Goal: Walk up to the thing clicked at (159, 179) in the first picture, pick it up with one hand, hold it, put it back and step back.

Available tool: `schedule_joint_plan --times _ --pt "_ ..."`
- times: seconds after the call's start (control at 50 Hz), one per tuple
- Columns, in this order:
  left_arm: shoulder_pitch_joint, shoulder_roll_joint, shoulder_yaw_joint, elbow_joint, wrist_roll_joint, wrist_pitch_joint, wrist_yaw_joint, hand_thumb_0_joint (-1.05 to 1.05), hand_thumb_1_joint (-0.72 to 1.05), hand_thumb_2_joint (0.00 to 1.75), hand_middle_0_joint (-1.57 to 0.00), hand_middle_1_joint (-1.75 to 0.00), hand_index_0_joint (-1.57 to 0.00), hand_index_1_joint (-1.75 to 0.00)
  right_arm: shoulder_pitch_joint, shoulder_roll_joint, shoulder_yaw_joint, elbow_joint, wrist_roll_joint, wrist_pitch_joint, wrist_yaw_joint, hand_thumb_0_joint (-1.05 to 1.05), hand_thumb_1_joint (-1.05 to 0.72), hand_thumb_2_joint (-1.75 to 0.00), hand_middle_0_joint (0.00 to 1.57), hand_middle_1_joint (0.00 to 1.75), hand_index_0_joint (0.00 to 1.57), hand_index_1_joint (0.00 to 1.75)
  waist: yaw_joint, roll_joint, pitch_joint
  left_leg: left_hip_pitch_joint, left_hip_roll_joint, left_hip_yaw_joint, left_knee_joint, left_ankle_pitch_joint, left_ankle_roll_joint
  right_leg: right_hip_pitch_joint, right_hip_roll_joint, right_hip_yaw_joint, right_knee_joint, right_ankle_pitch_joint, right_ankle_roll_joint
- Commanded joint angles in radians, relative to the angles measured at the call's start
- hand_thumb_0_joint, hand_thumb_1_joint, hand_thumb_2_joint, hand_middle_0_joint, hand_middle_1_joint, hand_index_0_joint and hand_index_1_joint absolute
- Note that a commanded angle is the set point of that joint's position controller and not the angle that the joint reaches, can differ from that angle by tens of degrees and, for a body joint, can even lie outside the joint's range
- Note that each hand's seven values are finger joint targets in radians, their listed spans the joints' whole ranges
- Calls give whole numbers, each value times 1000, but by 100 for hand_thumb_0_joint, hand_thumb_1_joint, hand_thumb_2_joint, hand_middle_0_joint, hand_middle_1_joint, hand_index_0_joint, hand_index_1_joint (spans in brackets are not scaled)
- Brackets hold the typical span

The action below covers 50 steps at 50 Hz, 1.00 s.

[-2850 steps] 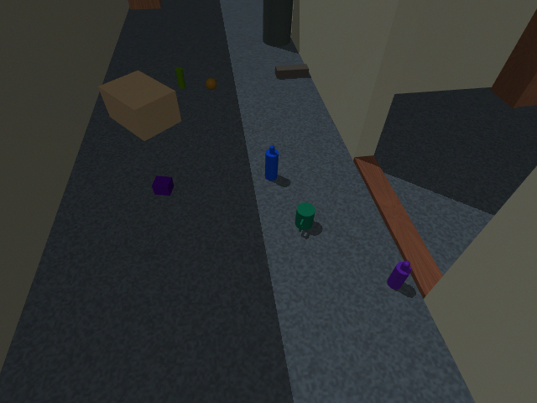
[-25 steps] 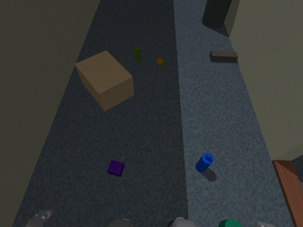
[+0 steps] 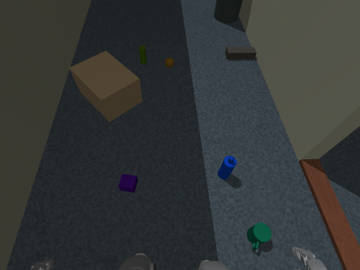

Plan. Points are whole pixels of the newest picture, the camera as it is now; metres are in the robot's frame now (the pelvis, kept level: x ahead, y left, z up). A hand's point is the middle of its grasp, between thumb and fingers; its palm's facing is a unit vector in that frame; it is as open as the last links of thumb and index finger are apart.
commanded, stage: step back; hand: left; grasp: from above
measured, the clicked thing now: (128, 183) +0.58 +0.26 -0.72
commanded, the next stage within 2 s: none
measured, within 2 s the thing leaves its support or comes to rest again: neither
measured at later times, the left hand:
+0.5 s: hand out of the picture -0.04 +0.23 -0.14, palm faces +0.07 -0.93 -0.37, open 7.3 cm
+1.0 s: hand out of the picture -0.27 +0.18 -0.13, palm faces +0.08 -0.89 -0.44, open 7.4 cm
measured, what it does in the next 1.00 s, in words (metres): walks backwards: right foot, then left foot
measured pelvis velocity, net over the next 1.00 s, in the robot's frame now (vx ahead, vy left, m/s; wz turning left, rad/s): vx -0.32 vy -0.10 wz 0.10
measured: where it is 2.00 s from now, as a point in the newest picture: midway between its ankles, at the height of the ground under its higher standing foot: outside the picture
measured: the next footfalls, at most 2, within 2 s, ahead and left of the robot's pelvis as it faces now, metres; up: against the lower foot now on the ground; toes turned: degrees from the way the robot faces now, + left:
right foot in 0.06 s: +0.01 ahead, -0.13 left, +0.00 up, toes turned +3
left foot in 0.42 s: -0.11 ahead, +0.09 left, +0.00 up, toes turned +4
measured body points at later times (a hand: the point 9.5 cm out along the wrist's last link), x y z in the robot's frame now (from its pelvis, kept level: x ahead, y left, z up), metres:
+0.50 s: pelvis -0.15 -0.03 +0.00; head -0.10 -0.02 +0.44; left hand -0.04 +0.28 -0.12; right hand -0.06 -0.34 -0.11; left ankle -0.15 +0.08 -0.72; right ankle -0.07 -0.14 -0.69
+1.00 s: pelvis -0.32 -0.10 +0.00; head -0.26 -0.11 +0.45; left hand -0.27 +0.23 -0.10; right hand -0.18 -0.40 -0.13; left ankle -0.35 +0.05 -0.66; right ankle -0.26 -0.21 -0.72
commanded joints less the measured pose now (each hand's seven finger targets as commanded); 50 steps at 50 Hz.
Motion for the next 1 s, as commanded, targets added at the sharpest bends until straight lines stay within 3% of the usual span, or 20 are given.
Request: schedule_joint_plan --times 0.0,0.02,0.04,0.06,0.08,0.14,0.28,0.36,0.38,0.4,0.42,0.44,0.5,0.62,0.72,0.74,0.76,0.78,0.84,0.98 --pt "167 150 53 -30 5 -31 2 0 90 90 -20 -30 -20 -30 -32 -302 -83 -75 5 -1 -8 0 -90 -90 20 30 20 30 44 162 -303 112 214 -264 -123 240 115 145 -35 -69 -348 204 -46" --pt "169 174 60 -32 14 -38 5 0 90 90 -20 -30 -20 -30 -24 -266 -71 -70 11 3 -5 0 -90 -90 20 30 20 30 50 108 -294 25 160 -233 -73 138 56 199 -75 7 -429 253 -68" --pt "146 248 80 -53 27 -47 5 0 90 90 -20 -30 -20 -30 -3 -223 -61 -77 17 5 -2 0 -90 -90 20 30 20 30 34 -104 -256 -159 4 -182 99 -99 -13 227 -243 299 -486 271 -133" --pt "63 335 95 -91 18 -43 6 0 90 90 -20 -30 -20 -30 -38 -206 -64 -73 23 10 -16 0 -90 -90 20 30 20 30 65 -277 -202 -129 -144 -135 352 -374 -43 2 -439 470 -575 304 -314" --pt "-3 324 91 -131 22 -51 7 0 90 90 -20 -30 -20 -30 -7 -241 -76 -56 17 17 -21 0 -90 -90 20 30 20 30 40 -226 -151 -89 -116 -233 519 -386 -52 -107 -467 495 -576 349 -339" --pt "-116 217 61 -157 12 -49 22 0 90 90 -20 -30 -20 -30 88 -225 -58 -8 33 11 -21 0 -90 -90 20 30 20 30 -26 -128 -125 -88 -159 -228 582 -223 -48 -68 -273 159 -474 523 -212" --pt "8 199 57 -161 19 -37 34 0 90 90 -20 -30 -20 -30 97 -209 -46 -42 12 -4 -20 0 -90 -90 20 30 20 30 56 -159 -246 -102 -85 -145 183 -276 -57 276 -308 143 -366 689 -224" --pt "-26 219 53 -173 -1 -19 22 0 90 90 -20 -30 -20 -30 219 -199 -57 3 5 -13 -11 0 -90 -90 20 30 20 30 -7 -144 -306 106 -76 -46 -194 -28 -19 211 -267 101 -286 573 -162" --pt "-18 200 39 -176 1 -14 19 0 90 90 -20 -30 -20 -30 211 -227 -69 4 -3 -15 -9 0 -90 -90 20 30 20 30 -4 -89 -284 174 -33 -127 -215 38 5 76 -240 93 -278 446 -116" --pt "-4 164 29 -182 0 -11 15 0 90 90 -20 -30 -20 -30 191 -290 -87 -8 -21 -18 -7 0 -90 -90 20 30 20 30 -1 77 -261 223 143 -376 -272 32 77 -105 -149 40 -156 229 -65" --pt "-85 175 42 -198 -7 -15 22 0 90 90 -20 -30 -20 -30 120 -396 -105 -33 -18 -13 3 0 -90 -90 20 30 20 30 -29 271 -223 85 340 -587 -339 144 223 -146 8 -103 57 -88 -20" --pt "-130 200 59 -189 7 -15 29 0 90 90 -20 -30 -20 -30 95 -402 -109 -45 -21 -19 0 0 -90 -90 20 30 20 30 -52 248 -180 -27 402 -671 -366 199 304 -116 1 37 275 -148 -15" --pt "-11 169 59 -118 -18 -8 22 0 90 90 -20 -30 -20 -30 11 -296 -72 -54 -19 -26 -17 0 -90 -90 20 30 20 30 36 101 -193 32 234 -352 -243 410 196 -154 62 104 459 -24 -31" --pt "10 156 48 -108 -2 -24 12 0 90 90 -20 -30 -20 -30 61 -279 -80 -68 -13 -14 -19 0 -90 -90 20 30 20 30 -11 194 -232 255 233 -332 -169 392 218 -154 -12 30 95 -49 17" --pt "150 151 43 -12 6 -45 13 0 90 90 -20 -30 -20 -30 9 -295 -72 -76 4 24 -4 0 -90 -90 20 30 20 30 37 201 -313 137 146 -252 -50 273 113 149 -10 -104 -471 249 -22" --pt "134 208 57 -19 21 -50 13 0 90 90 -20 -30 -20 -30 16 -247 -60 -80 9 27 -2 0 -90 -90 20 30 20 30 28 97 -277 -55 61 -250 30 84 52 210 -100 73 -460 238 -52" --pt "100 329 87 -40 20 -47 9 0 90 90 -20 -30 -20 -30 -25 -199 -51 -102 18 24 -12 0 -90 -90 20 30 20 30 64 -236 -231 -196 -143 -170 248 -262 -13 97 -339 381 -540 240 -198" --pt "44 384 93 -72 25 -49 12 0 90 90 -20 -30 -20 -30 -49 -235 -71 -98 9 29 -25 0 -90 -90 20 30 20 30 78 -267 -170 -135 -117 -243 477 -382 -41 -137 -494 552 -586 255 -323" --pt "-102 247 58 -105 15 -58 28 0 90 90 -20 -30 -20 -30 63 -232 -59 -34 28 28 -21 0 -90 -90 20 30 20 30 -25 -88 -145 -127 -154 -262 591 -230 -31 -66 -295 162 -421 525 -203" --pt "55 243 56 -106 18 -45 52 0 90 90 -20 -30 -20 -30 26 -201 -48 -71 0 21 -18 0 -90 -90 20 30 20 30 72 -166 -225 -130 -81 -167 234 -303 -49 226 -337 166 -336 756 -221"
